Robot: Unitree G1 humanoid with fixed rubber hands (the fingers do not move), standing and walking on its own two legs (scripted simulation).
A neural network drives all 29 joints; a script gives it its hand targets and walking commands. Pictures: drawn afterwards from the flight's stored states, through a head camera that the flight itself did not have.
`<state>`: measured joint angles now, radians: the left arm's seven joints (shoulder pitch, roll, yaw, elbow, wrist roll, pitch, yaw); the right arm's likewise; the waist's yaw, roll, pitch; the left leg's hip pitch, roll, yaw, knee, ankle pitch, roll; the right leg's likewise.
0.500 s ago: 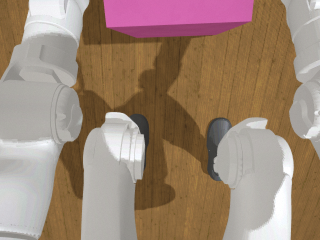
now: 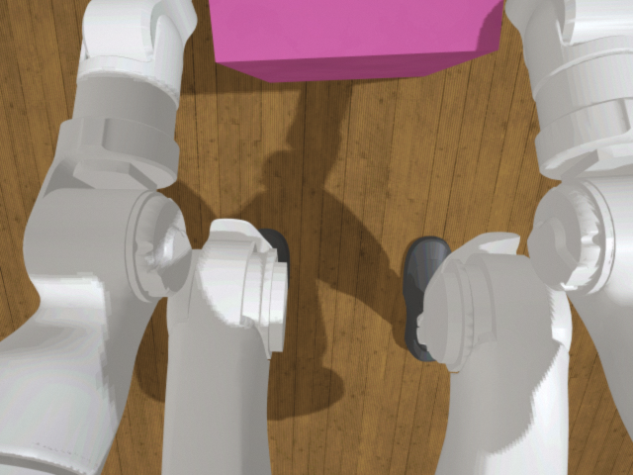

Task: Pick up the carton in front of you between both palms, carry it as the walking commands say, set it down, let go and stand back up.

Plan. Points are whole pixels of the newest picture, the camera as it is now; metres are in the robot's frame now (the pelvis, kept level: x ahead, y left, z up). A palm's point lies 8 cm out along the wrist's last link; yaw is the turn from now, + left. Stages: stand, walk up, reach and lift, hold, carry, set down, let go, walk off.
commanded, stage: reach and lift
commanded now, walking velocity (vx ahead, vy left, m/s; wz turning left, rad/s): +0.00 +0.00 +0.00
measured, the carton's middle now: out of the picture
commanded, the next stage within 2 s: none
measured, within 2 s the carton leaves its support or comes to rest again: leaves its support in 0.06 s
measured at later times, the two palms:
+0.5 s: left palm out of the picture +0.51 +0.17 +0.04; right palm out of the picture +0.52 -0.13 +0.03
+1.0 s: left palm out of the picture +0.46 +0.17 +0.19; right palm out of the picture +0.47 -0.13 +0.18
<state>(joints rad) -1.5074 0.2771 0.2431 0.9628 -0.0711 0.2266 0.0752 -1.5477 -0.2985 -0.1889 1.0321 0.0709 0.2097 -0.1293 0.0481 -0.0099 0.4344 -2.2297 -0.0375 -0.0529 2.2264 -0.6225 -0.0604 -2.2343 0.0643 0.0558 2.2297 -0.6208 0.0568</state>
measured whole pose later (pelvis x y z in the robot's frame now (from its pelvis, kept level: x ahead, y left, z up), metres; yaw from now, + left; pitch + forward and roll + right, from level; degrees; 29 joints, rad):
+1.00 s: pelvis +0.02 +0.00 +0.23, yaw +1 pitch +38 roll +0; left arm -0.85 -0.06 0.44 0.62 0.22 0.41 0.02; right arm -0.84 0.06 -0.46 0.64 -0.22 0.38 -0.05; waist 0.03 0.00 -0.23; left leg -1.63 -0.10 -0.12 1.43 -0.47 -0.06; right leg -1.61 0.10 0.12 1.43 -0.48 0.06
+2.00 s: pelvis +0.09 +0.00 +0.41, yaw +2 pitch -2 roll +0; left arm -0.26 -0.15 0.24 0.36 0.26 0.63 -0.01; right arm -0.24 0.15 -0.23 0.34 -0.28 0.64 -0.02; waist 0.00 0.01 -0.06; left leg -0.18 -0.04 -0.16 0.44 -0.22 -0.02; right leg -0.16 0.04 0.15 0.43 -0.23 0.02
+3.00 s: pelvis +0.10 +0.00 +0.41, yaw +2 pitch -5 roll +0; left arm -0.27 -0.15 0.21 0.24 0.25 0.75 0.00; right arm -0.23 0.15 -0.22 0.22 -0.26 0.74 -0.01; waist 0.01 0.01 -0.03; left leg -0.08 -0.03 -0.15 0.37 -0.20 -0.02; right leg -0.07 0.03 0.14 0.37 -0.22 0.02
